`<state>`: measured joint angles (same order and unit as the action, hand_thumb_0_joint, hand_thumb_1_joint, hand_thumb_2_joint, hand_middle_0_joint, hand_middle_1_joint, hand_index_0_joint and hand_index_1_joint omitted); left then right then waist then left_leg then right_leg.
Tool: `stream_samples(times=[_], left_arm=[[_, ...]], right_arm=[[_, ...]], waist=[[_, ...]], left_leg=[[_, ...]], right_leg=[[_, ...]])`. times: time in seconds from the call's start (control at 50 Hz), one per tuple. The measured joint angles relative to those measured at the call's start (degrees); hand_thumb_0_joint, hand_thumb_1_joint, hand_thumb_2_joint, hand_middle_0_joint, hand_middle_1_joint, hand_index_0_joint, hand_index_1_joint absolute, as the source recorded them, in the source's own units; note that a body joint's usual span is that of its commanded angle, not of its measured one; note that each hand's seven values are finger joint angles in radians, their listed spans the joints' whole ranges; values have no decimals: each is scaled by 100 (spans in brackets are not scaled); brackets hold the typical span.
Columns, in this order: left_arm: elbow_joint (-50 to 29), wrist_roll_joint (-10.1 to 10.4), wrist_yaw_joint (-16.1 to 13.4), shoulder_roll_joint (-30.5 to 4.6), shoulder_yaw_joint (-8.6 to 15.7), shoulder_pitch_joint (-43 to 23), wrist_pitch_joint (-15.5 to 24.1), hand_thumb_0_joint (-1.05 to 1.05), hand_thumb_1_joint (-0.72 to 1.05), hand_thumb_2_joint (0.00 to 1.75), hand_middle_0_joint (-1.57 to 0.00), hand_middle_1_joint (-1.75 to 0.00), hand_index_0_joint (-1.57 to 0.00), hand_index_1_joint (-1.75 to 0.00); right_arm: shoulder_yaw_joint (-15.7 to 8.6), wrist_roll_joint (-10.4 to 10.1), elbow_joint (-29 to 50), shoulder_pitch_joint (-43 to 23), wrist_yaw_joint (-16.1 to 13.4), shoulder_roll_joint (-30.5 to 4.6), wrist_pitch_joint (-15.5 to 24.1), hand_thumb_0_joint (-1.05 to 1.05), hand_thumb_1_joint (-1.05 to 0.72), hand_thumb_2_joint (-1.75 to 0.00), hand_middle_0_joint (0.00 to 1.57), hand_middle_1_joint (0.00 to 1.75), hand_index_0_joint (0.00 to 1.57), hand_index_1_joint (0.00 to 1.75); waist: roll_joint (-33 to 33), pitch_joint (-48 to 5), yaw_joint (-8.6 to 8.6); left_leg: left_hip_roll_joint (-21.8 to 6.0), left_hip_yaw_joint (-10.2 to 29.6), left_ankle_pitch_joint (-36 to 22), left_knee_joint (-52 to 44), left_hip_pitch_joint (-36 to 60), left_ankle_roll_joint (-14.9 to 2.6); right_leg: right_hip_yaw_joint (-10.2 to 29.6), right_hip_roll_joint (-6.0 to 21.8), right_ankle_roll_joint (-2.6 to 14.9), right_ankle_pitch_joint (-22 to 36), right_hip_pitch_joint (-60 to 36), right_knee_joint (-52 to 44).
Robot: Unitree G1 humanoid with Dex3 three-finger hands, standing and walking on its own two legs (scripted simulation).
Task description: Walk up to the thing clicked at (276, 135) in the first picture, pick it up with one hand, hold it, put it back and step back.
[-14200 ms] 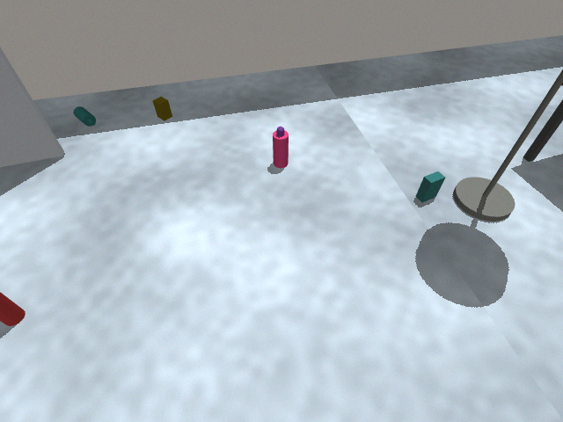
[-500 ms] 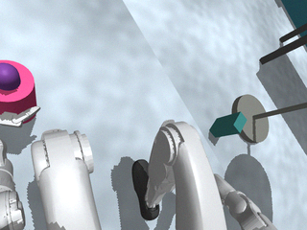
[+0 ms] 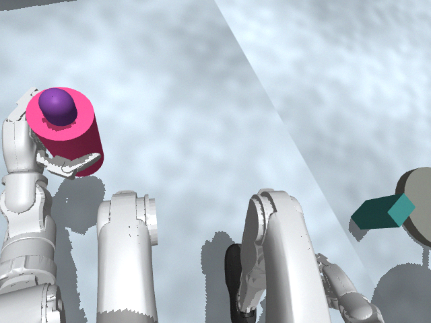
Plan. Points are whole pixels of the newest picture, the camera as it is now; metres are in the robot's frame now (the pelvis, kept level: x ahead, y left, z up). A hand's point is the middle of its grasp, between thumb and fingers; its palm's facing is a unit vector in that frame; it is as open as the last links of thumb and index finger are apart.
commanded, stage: settle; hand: left
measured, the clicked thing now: (71, 134) +0.41 +0.27 -0.05
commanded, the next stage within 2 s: lift in 0.94 s
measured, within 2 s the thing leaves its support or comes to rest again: neither
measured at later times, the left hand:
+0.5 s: hand (64, 120) +0.41 +0.26 +0.01, palm faces +0.20 -0.98 -0.02, open 11.5 cm
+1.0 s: hand (58, 109) +0.41 +0.26 +0.04, palm faces +0.21 -0.98 -0.01, open 11.5 cm
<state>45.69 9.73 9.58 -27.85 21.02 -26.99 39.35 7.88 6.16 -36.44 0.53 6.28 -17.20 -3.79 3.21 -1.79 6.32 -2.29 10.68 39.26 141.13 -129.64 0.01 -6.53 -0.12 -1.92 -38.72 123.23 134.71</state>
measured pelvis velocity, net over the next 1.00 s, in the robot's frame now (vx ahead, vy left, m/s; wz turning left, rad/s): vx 0.00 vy -0.01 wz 0.09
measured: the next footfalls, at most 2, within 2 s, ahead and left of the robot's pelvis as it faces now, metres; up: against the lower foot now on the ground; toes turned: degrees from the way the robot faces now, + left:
none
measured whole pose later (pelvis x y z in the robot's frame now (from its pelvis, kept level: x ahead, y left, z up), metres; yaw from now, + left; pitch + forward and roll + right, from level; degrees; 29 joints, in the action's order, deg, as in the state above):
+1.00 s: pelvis +0.00 -0.01 +0.06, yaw +5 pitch +31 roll -4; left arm 47.6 9.5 15.2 -21.1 24.1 -31.9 33.5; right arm 0.8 3.1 -38.6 5.1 2.6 -15.9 -0.1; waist 1.1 -7.8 4.7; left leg -2.7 5.1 38.8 128.7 -121.7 0.7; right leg -2.4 0.8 -0.6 -39.4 118.8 126.6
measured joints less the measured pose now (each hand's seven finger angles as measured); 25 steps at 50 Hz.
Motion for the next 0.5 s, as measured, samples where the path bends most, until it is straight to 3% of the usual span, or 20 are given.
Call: stream_samples(times=[0.28,0.5], left_arm=[[-136,131,465,383,195,-177,-446,1,-51,102,-65,-98,-64,-95],[-146,84,568,548,282,-230,-591,1,-54,105,-66,-98,-65,-95]], right_arm=[[-441,-249,-92,149,-206,-4,90,0,-91,-89,20,30,20,30],[-618,-319,-141,288,-300,26,197,0,-91,-89,20,30,20,30]], waist=[[-161,-274,-133],[-198,-434,-155]], left_leg=[[-28,-263,26,-463,252,109],[-49,-394,11,-811,466,107]], right_leg=[[200,52,129,-80,-20,-194],[290,63,151,-83,-169,-463]])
